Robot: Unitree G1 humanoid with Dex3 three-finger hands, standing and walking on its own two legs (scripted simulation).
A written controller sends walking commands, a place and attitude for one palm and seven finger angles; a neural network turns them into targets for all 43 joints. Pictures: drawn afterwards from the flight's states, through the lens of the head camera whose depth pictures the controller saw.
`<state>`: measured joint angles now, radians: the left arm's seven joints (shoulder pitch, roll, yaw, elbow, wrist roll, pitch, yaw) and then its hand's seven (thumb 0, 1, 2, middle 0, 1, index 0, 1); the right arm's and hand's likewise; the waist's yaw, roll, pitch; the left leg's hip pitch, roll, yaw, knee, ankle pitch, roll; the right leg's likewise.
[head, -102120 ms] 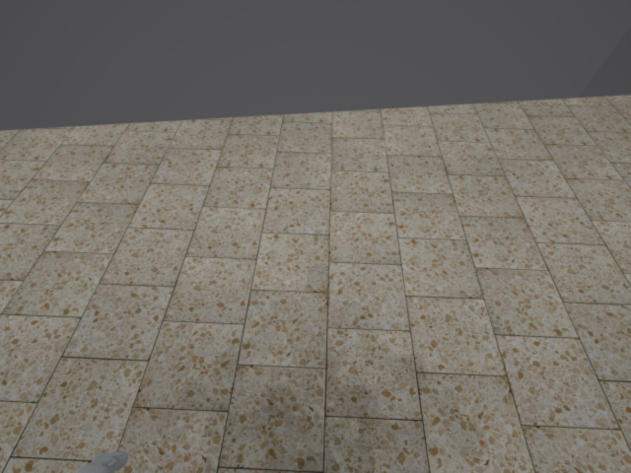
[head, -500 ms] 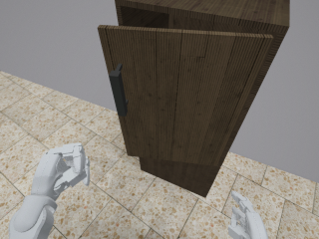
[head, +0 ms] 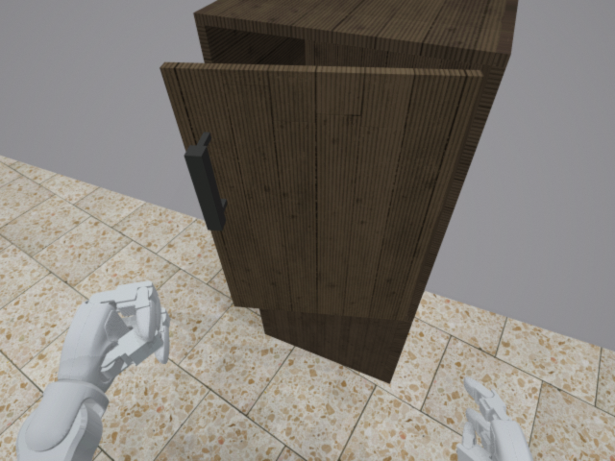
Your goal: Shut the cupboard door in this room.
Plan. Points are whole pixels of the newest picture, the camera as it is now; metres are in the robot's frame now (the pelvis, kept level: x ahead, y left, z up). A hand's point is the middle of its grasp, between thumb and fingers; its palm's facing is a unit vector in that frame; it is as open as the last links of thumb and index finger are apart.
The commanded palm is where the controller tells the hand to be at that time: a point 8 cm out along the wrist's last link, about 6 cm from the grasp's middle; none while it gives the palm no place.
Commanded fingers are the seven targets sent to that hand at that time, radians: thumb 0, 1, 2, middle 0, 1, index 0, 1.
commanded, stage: bring the fist close to the handle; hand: left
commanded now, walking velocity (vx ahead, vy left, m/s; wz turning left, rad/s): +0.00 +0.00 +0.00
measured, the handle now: (211, 182) +0.49 +0.20 +0.10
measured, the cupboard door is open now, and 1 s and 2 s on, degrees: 17 17 12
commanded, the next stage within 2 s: push the door shut along its arc in 1.44 s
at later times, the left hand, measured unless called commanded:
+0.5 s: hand (185, 276) +0.31 +0.18 +0.11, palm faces -0.02 -1.00 -0.03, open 3.1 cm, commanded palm +0.28 +0.23 +0.11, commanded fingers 0.00 0.90 0.90 -1.30 -1.50 -1.30 -1.50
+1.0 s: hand (211, 226) +0.39 +0.17 +0.11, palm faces -0.02 -1.00 -0.02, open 3.1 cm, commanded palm +0.37 +0.22 +0.11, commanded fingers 0.00 0.90 0.90 -1.30 -1.50 -1.30 -1.50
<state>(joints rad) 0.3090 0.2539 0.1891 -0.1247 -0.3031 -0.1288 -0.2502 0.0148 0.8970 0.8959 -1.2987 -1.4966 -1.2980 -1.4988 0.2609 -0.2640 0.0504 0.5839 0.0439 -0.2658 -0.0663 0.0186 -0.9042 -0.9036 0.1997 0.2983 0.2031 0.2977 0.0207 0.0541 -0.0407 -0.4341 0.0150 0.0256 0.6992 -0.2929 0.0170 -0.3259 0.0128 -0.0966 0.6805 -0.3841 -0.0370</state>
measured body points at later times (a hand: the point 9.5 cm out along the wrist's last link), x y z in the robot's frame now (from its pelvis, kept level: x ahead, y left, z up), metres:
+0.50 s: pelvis +0.01 +0.00 +0.00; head +0.02 -0.02 +0.45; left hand +0.30 +0.23 +0.11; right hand +0.18 -0.24 -0.08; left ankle +0.04 +0.11 -0.72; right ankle -0.01 -0.09 -0.72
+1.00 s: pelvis +0.01 +0.01 +0.00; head +0.04 -0.01 +0.45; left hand +0.38 +0.22 +0.11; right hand +0.14 -0.24 -0.10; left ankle +0.04 +0.11 -0.72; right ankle -0.01 -0.09 -0.72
